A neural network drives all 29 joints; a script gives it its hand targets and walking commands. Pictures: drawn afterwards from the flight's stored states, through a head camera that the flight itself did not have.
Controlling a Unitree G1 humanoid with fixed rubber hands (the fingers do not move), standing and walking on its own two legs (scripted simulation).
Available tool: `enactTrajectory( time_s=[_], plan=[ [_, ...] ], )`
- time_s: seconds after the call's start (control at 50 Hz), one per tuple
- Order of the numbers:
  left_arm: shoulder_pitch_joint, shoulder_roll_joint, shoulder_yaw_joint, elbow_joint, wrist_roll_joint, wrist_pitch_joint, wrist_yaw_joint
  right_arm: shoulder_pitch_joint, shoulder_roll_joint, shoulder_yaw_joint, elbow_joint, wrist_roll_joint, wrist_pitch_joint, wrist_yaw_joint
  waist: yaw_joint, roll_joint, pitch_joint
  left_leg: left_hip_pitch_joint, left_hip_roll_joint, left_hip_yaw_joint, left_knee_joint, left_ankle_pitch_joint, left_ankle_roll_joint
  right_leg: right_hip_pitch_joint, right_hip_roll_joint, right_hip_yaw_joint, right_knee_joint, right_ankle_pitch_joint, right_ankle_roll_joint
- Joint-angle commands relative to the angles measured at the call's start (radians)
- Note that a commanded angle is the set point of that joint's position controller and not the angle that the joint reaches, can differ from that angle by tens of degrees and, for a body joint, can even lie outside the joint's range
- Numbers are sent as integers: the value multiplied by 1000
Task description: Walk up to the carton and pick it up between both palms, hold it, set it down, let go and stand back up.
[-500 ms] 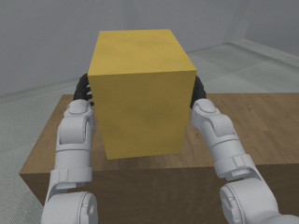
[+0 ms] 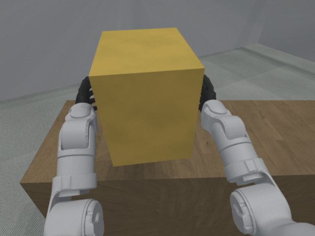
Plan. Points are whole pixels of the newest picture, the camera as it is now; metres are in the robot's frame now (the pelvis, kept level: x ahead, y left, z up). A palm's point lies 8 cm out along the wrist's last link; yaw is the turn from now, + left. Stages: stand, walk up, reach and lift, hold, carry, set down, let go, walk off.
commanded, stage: hold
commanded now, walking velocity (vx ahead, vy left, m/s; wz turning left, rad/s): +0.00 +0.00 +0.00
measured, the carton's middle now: (146, 94) +0.42 +0.01 +0.20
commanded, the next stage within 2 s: none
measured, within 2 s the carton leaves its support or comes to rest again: neither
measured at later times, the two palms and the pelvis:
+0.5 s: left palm (85, 105) +0.36 +0.16 +0.21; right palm (207, 105) +0.36 -0.14 +0.20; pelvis +0.00 +0.00 +0.00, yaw +0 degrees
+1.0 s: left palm (83, 108) +0.36 +0.16 +0.21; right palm (206, 105) +0.36 -0.14 +0.20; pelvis +0.00 +0.00 +0.00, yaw +0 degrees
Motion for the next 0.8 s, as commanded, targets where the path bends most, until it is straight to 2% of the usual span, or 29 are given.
enactTrajectory(
  time_s=[0.0, 0.04, 0.06, 0.08, 0.12, 0.14, 0.16, 0.18, 0.2, 0.22, 0.24, 0.26, 0.28, 0.34, 0.36, 0.4, 0.42, 0.46, 0.5, 0.52, 0.54, 0.56, 0.62, 0.66, 0.7, 0.72, 0.74, 0.76, 0.78],
  plan=[
    [-845, -692, -547, -188, -165, -88, -160, -942, 724, 361, -403, 113, -78, 117, 1, 77, -418, 165, -32, 8, -48, 230, -26, 74, 13, 15, -27, 133, 57],
    [-858, -701, -557, -196, -176, -97, -158, -941, 731, 360, -393, 113, -86, 117, -6, 85, -428, 170, -31, 6, -44, 239, -25, 61, 8, 19, -32, 153, 58],
    [-881, -717, -573, -223, -188, -98, -157, -969, 737, 372, -427, 111, -90, 115, -9, 94, -456, 177, -36, 3, -35, 251, -29, 70, 14, 11, -20, 169, 55],
    [-879, -737, -603, -260, -203, -103, -151, -979, 747, 383, -466, 127, -96, 114, -13, 107, -519, 217, -36, 2, -14, 314, -34, 86, 19, 15, -9, 226, 56],
    [-848, -711, -585, -242, -204, -99, -150, -940, 735, 396, -467, 131, -84, 102, -18, 93, -486, 219, -38, -4, 2, 361, -42, 82, 24, 14, -11, 277, 58],
    [-814, -709, -577, -238, -193, -94, -155, -923, 729, 407, -476, 138, -83, 100, -9, 101, -489, 208, -40, -7, 0, 353, -40, 94, 18, 21, -7, 277, 62],
    [-815, -697, -577, -246, -191, -93, -155, -936, 726, 407, -480, 137, -81, 100, -1, 74, -494, 209, -37, -3, -8, 340, -37, 105, 25, 12, -12, 251, 65],
    [-818, -703, -587, -245, -193, -92, -156, -935, 737, 408, -496, 132, -81, 97, -14, 64, -509, 195, -39, 2, -15, 320, -35, 112, 19, 13, -13, 241, 65],
    [-798, -702, -567, -234, -186, -87, -159, -929, 724, 397, -488, 129, -76, 97, -4, 74, -451, 187, -38, -1, -20, 319, -35, 97, 17, 17, -17, 243, 65],
    [-779, -693, -534, -179, -164, -75, -163, -919, 703, 380, -441, 116, -67, 99, -8, 63, -405, 173, -32, 0, -30, 293, -36, 76, 21, 15, -24, 199, 62],
    [-792, -681, -524, -183, -162, -74, -169, -912, 706, 374, -423, 108, -67, 101, 1, 53, -393, 170, -33, 7, -45, 250, -28, 84, 19, 12, -33, 149, 64],
    [-819, -697, -546, -208, -168, -78, -170, -930, 718, 384, -443, 109, -73, 105, -9, 61, -418, 172, -34, 3, -47, 229, -27, 81, 16, 15, -29, 129, 61],
    [-837, -696, -539, -212, -162, -83, -166, -926, 717, 358, -410, 101, -73, 111, -7, 70, -420, 179, -27, -2, -53, 223, -28, 66, 20, 7, -30, 106, 57],
    [-884, -735, -611, -264, -211, -98, -150, -993, 748, 393, -503, 120, -92, 112, -12, 90, -525, 216, -29, -3, -5, 320, -41, 72, 22, 14, -8, 213, 50],
    [-840, -725, -582, -236, -195, -95, -147, -957, 731, 395, -496, 119, -85, 109, -8, 96, -501, 221, -30, -10, -1, 343, -43, 74, 22, 15, -8, 249, 53],
    [-820, -733, -594, -235, -198, -85, -148, -939, 711, 393, -500, 122, -83, 104, -20, 100, -489, 220, -29, -7, 2, 352, -55, 74, 28, 5, -13, 221, 47],
    [-819, -726, -583, -233, -185, -85, -151, -919, 706, 383, -450, 109, -73, 105, -22, 90, -451, 215, -26, -10, -10, 332, -54, 54, 29, 6, -21, 203, 49],
    [-798, -716, -562, -212, -164, -80, -155, -915, 702, 383, -451, 111, -74, 108, -10, 66, -442, 213, -26, -8, -18, 318, -46, 57, 30, 1, -25, 173, 50],
    [-800, -707, -562, -215, -174, -81, -159, -928, 710, 381, -464, 117, -76, 111, -12, 75, -446, 193, -26, -3, -25, 274, -40, 62, 21, 8, -27, 159, 51],
    [-811, -708, -561, -220, -173, -83, -157, -941, 716, 390, -469, 120, -78, 111, 2, 64, -448, 190, -27, -2, -24, 293, -36, 82, 24, 9, -22, 185, 51],
    [-803, -700, -553, -211, -170, -83, -159, -938, 711, 383, -456, 118, -77, 109, -3, 55, -453, 194, -29, -1, -29, 282, -32, 83, 18, 11, -21, 192, 54],
    [-788, -699, -553, -201, -168, -79, -160, -923, 713, 387, -434, 125, -74, 108, 6, 66, -444, 201, -25, -2, -28, 300, -40, 87, 23, 13, -20, 200, 49],
    [-778, -692, -538, -187, -156, -73, -164, -907, 705, 380, -406, 116, -73, 110, 1, 61, -386, 191, -24, 1, -40, 282, -33, 62, 22, 13, -29, 168, 53],
    [-820, -703, -556, -229, -160, -78, -166, -947, 717, 392, -453, 123, -83, 109, 8, 69, -425, 205, -28, 5, -28, 300, -36, 81, 25, 11, -24, 180, 59],
    [-849, -704, -573, -252, -181, -89, -163, -954, 743, 401, -459, 133, -82, 105, -5, 56, -479, 202, -32, -4, -19, 296, -32, 84, 23, 17, -18, 208, 65],
    [-826, -720, -577, -236, -180, -86, -160, -941, 739, 394, -478, 134, -83, 104, -9, 94, -462, 200, -33, -5, -18, 315, -40, 78, 21, 18, -12, 227, 57],
    [-840, -724, -598, -290, -197, -89, -155, -947, 735, 394, -500, 142, -86, 102, -13, 94, -515, 229, -31, -1, 0, 367, -43, 96, 28, 13, -9, 265, 55],
    [-822, -708, -593, -261, -191, -81, -154, -948, 720, 398, -494, 139, -83, 100, -17, 84, -492, 218, -30, -4, -6, 360, -41, 87, 26, 19, -17, 263, 57],
    [-833, -711, -589, -284, -191, -85, -154, -947, 735, 411, -510, 140, -83, 99, -8, 80, -500, 217, -36, -2, 4, 362, -44, 95, 24, 20, -7, 274, 63]
  ],
)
